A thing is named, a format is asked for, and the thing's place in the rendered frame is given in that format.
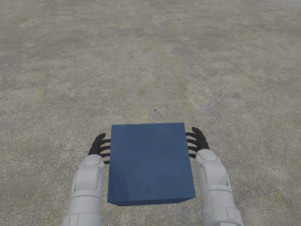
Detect left robot hand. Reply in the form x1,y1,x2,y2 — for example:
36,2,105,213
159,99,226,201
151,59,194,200
88,133,111,165

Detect robot right forearm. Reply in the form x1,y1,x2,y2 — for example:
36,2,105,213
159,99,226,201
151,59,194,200
195,149,245,226

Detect right robot hand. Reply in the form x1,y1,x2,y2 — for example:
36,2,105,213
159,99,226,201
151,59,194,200
185,127,210,159

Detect carton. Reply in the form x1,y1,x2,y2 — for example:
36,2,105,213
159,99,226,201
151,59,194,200
107,122,196,207

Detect robot left forearm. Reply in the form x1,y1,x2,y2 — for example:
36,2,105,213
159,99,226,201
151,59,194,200
61,154,105,226

